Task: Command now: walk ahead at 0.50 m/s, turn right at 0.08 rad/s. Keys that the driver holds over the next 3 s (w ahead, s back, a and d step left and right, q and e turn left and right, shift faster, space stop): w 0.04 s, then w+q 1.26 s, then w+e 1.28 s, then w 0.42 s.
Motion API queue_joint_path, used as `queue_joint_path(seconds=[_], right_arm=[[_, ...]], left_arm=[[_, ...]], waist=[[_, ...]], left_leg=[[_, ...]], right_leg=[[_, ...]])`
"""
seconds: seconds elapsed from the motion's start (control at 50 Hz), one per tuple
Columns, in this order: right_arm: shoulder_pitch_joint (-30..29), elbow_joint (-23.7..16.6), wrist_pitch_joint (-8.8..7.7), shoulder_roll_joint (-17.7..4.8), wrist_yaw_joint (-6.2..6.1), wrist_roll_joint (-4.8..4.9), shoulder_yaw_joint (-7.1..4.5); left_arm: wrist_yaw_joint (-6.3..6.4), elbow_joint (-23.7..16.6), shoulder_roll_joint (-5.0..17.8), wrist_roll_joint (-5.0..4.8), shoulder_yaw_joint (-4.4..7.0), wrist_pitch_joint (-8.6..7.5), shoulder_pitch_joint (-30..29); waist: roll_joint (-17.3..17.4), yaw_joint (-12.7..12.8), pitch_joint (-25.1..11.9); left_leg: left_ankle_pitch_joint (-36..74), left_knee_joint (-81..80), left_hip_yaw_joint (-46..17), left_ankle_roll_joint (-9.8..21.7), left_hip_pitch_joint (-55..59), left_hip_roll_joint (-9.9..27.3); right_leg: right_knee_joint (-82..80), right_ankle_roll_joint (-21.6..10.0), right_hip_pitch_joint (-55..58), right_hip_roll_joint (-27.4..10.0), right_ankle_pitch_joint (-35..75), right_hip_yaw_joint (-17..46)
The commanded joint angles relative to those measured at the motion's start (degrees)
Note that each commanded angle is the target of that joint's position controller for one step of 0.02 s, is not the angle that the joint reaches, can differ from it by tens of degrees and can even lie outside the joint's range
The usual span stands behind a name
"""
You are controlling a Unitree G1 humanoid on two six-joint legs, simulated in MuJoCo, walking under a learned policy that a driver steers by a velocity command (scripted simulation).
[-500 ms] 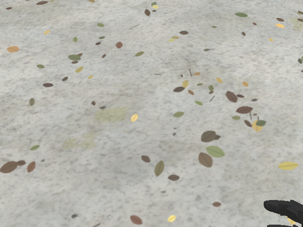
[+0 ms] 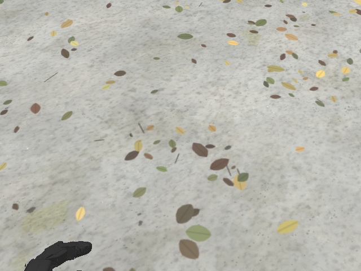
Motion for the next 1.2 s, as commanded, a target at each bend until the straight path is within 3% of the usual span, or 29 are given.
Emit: queue_joint_path(seconds=[0.02,0.04,0.06,0.08,0.1,0.14,0.24,0.4,0.46,0.5,0.54,0.56,0.58,0.6,0.62,0.64,0.66,0.7,0.78,0.86,0.92,0.98,1.02,1.04,1.06,1.08,1.1,1.12,1.2], right_arm=[[-2.3,-2.6,0.1,-9.6,-0.58,0.1,-1.76],[-2.8,-4.2,-0.14,-6.7,-0.71,-1.35,-0.41],[3.6,-5.4,-1.3,-0.1,-0.4,-1.44,1.68],[0.5,-4.4,-2.12,-6.1,-0.11,-0.08,0.29],[-4.2,-6.0,-2.53,-8.6,0.12,1.15,-0.58],[-7.6,-6.3,-2.04,-7.4,-0.14,0.09,-0.7],[-6.7,-6.0,1.0,-3.3,-0.43,-0.08,-0.53],[-20.0,-10.9,0.56,-1.0,1.76,-0.59,0.54],[-23.5,-13.7,0.62,-1.5,2.81,-0.47,0.49],[-22.6,-14.8,0.76,-2.8,3.39,-0.44,-0.16],[-14.4,-13.6,1.13,-5.8,3.3,-0.31,-1.97],[-5.2,-11.4,1.27,-9.0,2.57,-0.17,-3.84],[2.1,-10.0,2.01,-14.5,1.13,-0.07,-5.56],[-1.3,-11.9,1.55,-17.4,1.14,0.23,-5.6],[-0.1,-12.4,1.11,-12.4,1.36,-0.24,-4.17],[-1.7,-12.2,0.53,-9.9,1.25,-0.63,-3.54],[-5.2,-12.5,0.13,-8.8,1.28,-0.59,-3.16],[-10.1,-14.2,-0.02,-6.1,0.74,-1.39,-2.26],[-9.4,-14.2,-0.19,-8.3,-0.45,-1.05,-2.93],[-6.4,-13.2,0.55,-9.1,-1.38,-0.46,-3.29],[-3.4,-12.1,1.06,-9.2,-1.51,-0.06,-3.38],[-3.0,-11.9,1.45,-8.7,-1.77,-0.16,-3.38],[-4.2,-12.5,1.63,-7.1,-1.7,-0.42,-2.91],[-4.3,-13.3,1.41,-3.9,-1.44,-0.92,-1.71],[2.5,-14.8,0.93,-0.2,-1.47,0.18,-0.54],[3.5,-14.9,0.71,-3.9,-1.54,0.71,-0.76],[-0.9,-14.6,0.96,-8.4,-1.52,0.71,-2.01],[-4.8,-15.3,1.33,-8.8,-1.58,0.08,-2.23],[-6.4,-16.3,2.35,-4.9,-0.72,0.12,-2.17]], left_arm=[[0.42,-0.6,9.3,0.46,3.97,-0.81,10.1],[1.1,1.2,13.5,1.04,5.26,-0.51,20.5],[1.14,2.0,18.1,1.21,6.02,-0.13,22.9],[1.09,1.9,12.4,0.77,4.7,-0.11,23.4],[1.14,1.8,10.4,0.72,3.85,-0.39,19.7],[0.93,1.7,7.2,1.19,2.87,-0.84,13.3],[1.1,4.1,6.9,1.88,3.3,-2.98,10.4],[2.51,8.3,9.8,1.18,4.12,-2.15,14.8],[2.69,9.9,10.7,0.39,4.54,-0.68,16.9],[3.11,9.9,12.0,0.15,4.9,0.33,16.2],[3.79,9.4,13.4,0.08,5.24,1.44,15.2],[4.13,9.0,13.2,-0.05,4.97,1.67,14.4],[4.14,7.7,9.9,1.61,3.7,0.97,16.3],[3.01,5.0,3.5,1.91,1.53,-1.02,19.7],[1.95,4.3,9.1,-0.09,2.61,-3.33,13.3],[1.53,2.6,9.9,-1.72,2.77,-4.39,8.8],[1.89,2.7,8.9,-0.9,2.55,-4.76,8.3],[2.26,3.4,9.6,1.2,3.28,-3.76,9.5],[2.45,2.2,6.9,1.94,2.69,-1.8,7.9],[1.9,0.1,4.8,1.57,1.62,-2.17,-1.0],[1.19,-1.2,6.2,0.58,1.96,-2.75,-4.6],[0.64,-1.2,8.5,0.36,2.94,-3.49,-3.3],[0.95,0.7,10.0,0.58,4.05,-4.03,4.0],[1.39,1.5,12.4,1.63,4.89,-4.32,11.3],[1.65,2.9,17.6,2.7,6.22,-3.72,18.4],[1.16,3.6,14.6,1.21,5.7,-3.21,19.4],[1.34,2.7,10.4,0.82,4.5,-2.89,16.4],[1.57,2.3,8.9,1.16,3.93,-2.37,13.6],[1.84,3.8,6.2,1.45,3.02,-2.48,9.5]], waist=[[5.2,10.0,-6.0],[-0.4,14.3,-14.2],[-15.8,11.0,-20.6],[-9.9,13.5,-19.2],[-7.3,13.0,-11.0],[-3.5,9.7,-4.0],[-2.4,5.7,-0.1],[-0.1,10.2,4.1],[-0.4,10.9,4.8],[-2.1,9.2,2.8],[-3.9,4.1,-3.0],[-2.6,-0.9,-7.7],[6.7,-2.4,-13.3],[17.4,3.7,-19.9],[9.0,-0.8,-21.0],[6.6,-0.5,-13.3],[1.0,2.6,-7.6],[2.7,6.3,-4.1],[3.1,7.2,-1.8],[5.2,3.5,-0.7],[6.2,2.1,-0.7],[7.8,3.7,-1.1],[8.6,7.8,-3.6],[5.2,11.2,-10.1],[-10.2,10.1,-19.1],[-15.8,10.2,-18.8],[-9.0,11.3,-10.8],[-4.9,11.0,-6.1],[-5.8,7.6,-0.1]], left_leg=[[40.1,12.6,-3.9,7.2,-5.5,11.1],[28.1,29.6,-1.2,4.8,-16.2,8.1],[-9.1,49.3,-1.0,1.4,-38.0,-1.6],[-13.7,56.4,-8.3,1.9,-44.5,0.5],[-8.7,57.3,-8.1,2.6,-47.6,2.9],[-0.3,52.0,-7.0,2.0,-44.1,6.7],[8.7,46.0,-8.8,0.0,-40.1,7.9],[25.4,23.5,-3.4,1.3,-40.2,6.1],[19.9,20.1,-1.3,3.2,-42.5,5.1],[14.1,19.4,1.8,5.2,-38.5,2.5],[9.1,19.6,4.9,7.8,-26.8,-2.1],[12.2,15.6,3.8,10.1,-12.6,-3.8],[14.7,15.3,-12.2,14.1,5.1,6.3],[3.6,6.3,-46.0,26.2,21.4,19.0],[0.5,1.5,-46.7,24.0,21.6,19.0],[3.5,1.2,-38.0,21.5,15.2,17.1],[9.8,0.9,-31.5,19.5,5.8,14.4],[19.4,-1.0,-24.8,18.4,-5.6,11.1],[26.4,-3.4,-18.8,18.3,-14.6,8.5],[19.4,-2.0,-15.3,14.2,-18.0,4.4],[14.7,0.5,-19.2,13.1,-15.5,6.0],[12.9,5.7,-24.8,11.8,-10.6,8.1],[15.8,12.2,-24.8,9.7,-11.4,5.9],[13.2,24.7,-21.3,7.6,-16.0,2.7],[-4.2,44.5,-12.7,3.1,-34.6,-5.6],[-14.6,55.0,-12.1,2.2,-45.0,-3.0],[-9.7,59.0,-12.5,1.8,-48.0,-0.2],[-5.5,59.2,-10.1,1.5,-47.2,1.8],[1.4,52.0,-8.2,1.1,-40.9,6.2]], right_leg=[[-3.4,-3.6,20.4,2.6,-0.6,-2.5],[-1.5,-7.4,36.9,-7.2,0.8,8.3],[-7.4,-16.3,53.0,-20.3,-9.5,34.1],[-11.4,-15.8,50.9,-20.1,-17.6,38.4],[-12.5,-13.4,44.1,-18.3,-15.5,29.9],[-16.0,-11.1,31.4,-13.9,-7.4,18.7],[-22.6,-10.5,21.9,-12.2,4.4,5.7],[-23.7,-7.3,27.3,-11.4,9.1,-7.5],[-19.9,-6.4,34.7,-13.4,14.9,-9.1],[-14.1,-5.1,37.4,-13.8,31.0,-10.7],[-0.6,-3.5,37.0,-12.9,47.5,-12.3],[11.9,-1.5,30.8,-10.7,44.1,-13.5],[30.4,1.0,15.0,-7.2,17.8,-13.6],[49.8,4.3,-8.4,6.0,-28.9,-4.5],[51.8,2.7,-14.5,3.1,-28.0,5.8],[49.2,1.3,-16.7,0.7,-23.5,5.1],[43.2,1.2,-14.6,-1.8,-19.4,4.8],[36.4,2.2,-7.3,-4.2,-15.7,4.8],[25.2,5.8,-4.9,-3.4,-9.7,2.6],[7.1,6.6,0.4,0.3,6.3,1.7],[1.4,6.0,2.6,1.9,8.3,3.0],[-1.7,3.9,4.7,2.0,2.4,4.5],[-4.8,1.2,14.9,2.0,0.4,3.1],[-3.8,-2.0,27.7,-4.6,-1.6,8.7],[-6.9,-10.9,48.7,-18.0,-13.5,31.6],[-12.3,-13.1,50.1,-22.3,-28.2,46.2],[-13.8,-10.6,43.4,-20.1,-31.6,39.2],[-13.9,-8.6,36.7,-17.7,-25.2,30.8],[-19.1,-7.6,23.1,-11.9,-8.2,13.2]])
